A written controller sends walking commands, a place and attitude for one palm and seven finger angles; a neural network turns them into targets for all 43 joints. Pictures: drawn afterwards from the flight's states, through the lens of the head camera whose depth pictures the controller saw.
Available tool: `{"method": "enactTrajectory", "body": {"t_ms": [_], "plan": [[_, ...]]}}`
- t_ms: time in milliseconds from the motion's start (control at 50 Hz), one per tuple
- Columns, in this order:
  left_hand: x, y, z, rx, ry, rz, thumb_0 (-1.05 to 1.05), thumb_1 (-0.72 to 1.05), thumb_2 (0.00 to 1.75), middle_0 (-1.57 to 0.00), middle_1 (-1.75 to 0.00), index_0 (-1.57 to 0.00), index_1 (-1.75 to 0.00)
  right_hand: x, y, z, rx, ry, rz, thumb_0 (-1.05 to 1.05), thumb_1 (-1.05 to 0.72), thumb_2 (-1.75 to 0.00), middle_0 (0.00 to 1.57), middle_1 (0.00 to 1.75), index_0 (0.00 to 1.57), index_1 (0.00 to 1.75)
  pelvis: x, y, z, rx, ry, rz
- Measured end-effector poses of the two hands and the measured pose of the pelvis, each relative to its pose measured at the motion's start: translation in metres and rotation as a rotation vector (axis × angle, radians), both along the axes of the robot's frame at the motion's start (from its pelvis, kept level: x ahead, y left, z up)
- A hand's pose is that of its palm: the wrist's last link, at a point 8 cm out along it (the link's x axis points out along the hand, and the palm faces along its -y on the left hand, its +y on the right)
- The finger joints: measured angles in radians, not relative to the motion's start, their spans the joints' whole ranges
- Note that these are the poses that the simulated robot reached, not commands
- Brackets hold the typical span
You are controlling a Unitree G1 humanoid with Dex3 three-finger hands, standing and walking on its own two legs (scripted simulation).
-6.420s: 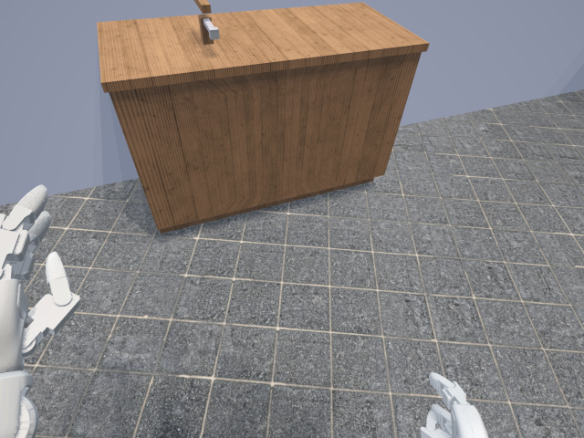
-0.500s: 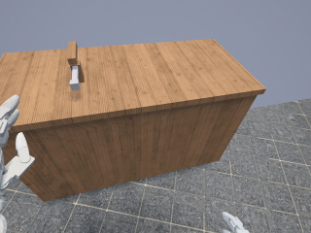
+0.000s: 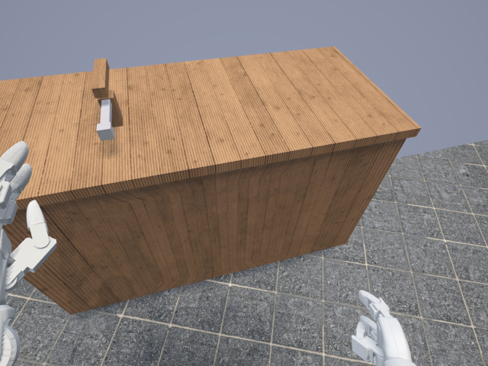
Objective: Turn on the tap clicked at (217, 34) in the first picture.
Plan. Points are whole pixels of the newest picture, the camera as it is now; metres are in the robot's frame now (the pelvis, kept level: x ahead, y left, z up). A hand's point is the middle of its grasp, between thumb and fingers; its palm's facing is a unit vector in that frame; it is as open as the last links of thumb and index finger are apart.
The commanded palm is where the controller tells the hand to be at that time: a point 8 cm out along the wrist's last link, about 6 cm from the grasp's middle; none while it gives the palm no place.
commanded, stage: look again from close up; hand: left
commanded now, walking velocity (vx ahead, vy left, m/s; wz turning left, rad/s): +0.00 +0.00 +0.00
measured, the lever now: (105, 131) +0.54 +0.35 +0.06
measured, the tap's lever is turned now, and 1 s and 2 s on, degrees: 0 0 0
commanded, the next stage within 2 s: shuffle to correct the standing spot in 0.28 s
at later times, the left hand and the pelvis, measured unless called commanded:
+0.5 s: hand (32, 257) +0.20 +0.27 +0.16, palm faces +0.40 -0.84 -0.37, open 7.4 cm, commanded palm +0.14 +0.30 +0.18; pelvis -0.01 +0.02 +0.00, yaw +1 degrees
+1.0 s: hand (78, 173) +0.31 +0.25 +0.18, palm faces +0.35 -0.83 -0.44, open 7.4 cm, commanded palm +0.26 +0.30 +0.18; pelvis +0.09 +0.02 +0.00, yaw -1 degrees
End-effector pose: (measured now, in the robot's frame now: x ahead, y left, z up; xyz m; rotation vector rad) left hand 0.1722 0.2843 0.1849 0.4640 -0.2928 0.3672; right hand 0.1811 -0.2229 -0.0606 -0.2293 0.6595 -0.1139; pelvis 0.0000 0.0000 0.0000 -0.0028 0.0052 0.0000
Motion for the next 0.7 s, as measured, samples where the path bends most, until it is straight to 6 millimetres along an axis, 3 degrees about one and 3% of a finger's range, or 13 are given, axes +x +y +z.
{"method": "enactTrajectory", "body": {"t_ms": [220, 420, 560, 700], "plan": [[-0.02, 0.013, -0.016, -0.083, 0.049, 0.042, 0.01, 0.89, 0.9, -0.21, -0.3, -0.21, -0.3, -0.028, 0.018, -0.008, 0.009, 0.05, 0.01, 0.01, -0.9, -0.89, 0.21, 0.3, 0.2, 0.3, -0.014, 0.011, 0.003, -0.012, -0.019, 0.01], [-0.017, 0.021, -0.012, -0.06, 0.038, 0.022, 0.01, 0.89, 0.9, -0.21, -0.3, -0.21, -0.3, -0.049, 0.024, -0.011, 0.002, 0.089, 0.001, 0.01, -0.9, -0.89, 0.21, 0.3, 0.2, 0.3, -0.019, 0.018, 0.005, -0.01, -0.012, 0.01], [-0.01, 0.023, -0.016, -0.043, 0.077, 0.029, 0.01, 0.89, 0.9, -0.21, -0.3, -0.21, -0.3, -0.044, 0.02, -0.016, 0.003, 0.103, -0.024, 0.01, -0.9, -0.89, 0.21, 0.3, 0.2, 0.3, -0.006, 0.019, 0.002, -0.01, 0.008, 0.02], [0.01, 0.032, -0.019, -0.067, -0.059, 0.034, 0.01, 0.89, 0.9, -0.21, -0.3, -0.21, -0.3, -0.017, 0.014, -0.025, -0.046, 0.137, -0.015, 0.01, -0.9, -0.89, 0.21, 0.3, 0.2, 0.3, 0.026, 0.024, -0.013, -0.014, -0.02, 0.028]]}}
